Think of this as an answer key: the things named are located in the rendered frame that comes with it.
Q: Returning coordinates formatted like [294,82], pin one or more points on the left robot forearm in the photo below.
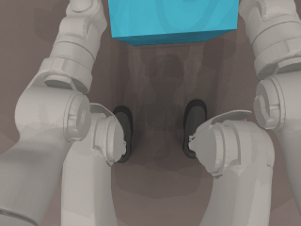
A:
[74,52]

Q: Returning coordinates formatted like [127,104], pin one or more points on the left robot thigh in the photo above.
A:
[86,195]

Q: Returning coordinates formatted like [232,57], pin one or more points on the robot left upper arm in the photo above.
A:
[49,120]

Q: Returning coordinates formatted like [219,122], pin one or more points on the right robot forearm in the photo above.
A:
[273,28]

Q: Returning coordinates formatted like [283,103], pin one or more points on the robot right shin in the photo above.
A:
[202,131]

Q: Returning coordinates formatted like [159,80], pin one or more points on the carton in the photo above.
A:
[151,22]

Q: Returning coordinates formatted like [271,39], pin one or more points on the robot right upper arm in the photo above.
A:
[277,106]

